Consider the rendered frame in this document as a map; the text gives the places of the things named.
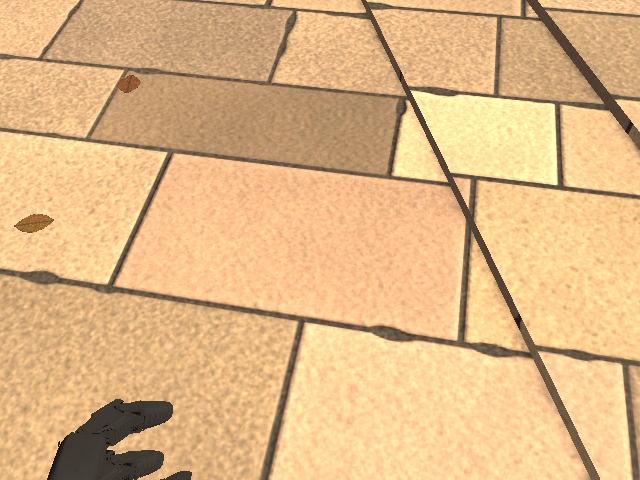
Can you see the left robot hand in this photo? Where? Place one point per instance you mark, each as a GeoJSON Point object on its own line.
{"type": "Point", "coordinates": [83, 455]}

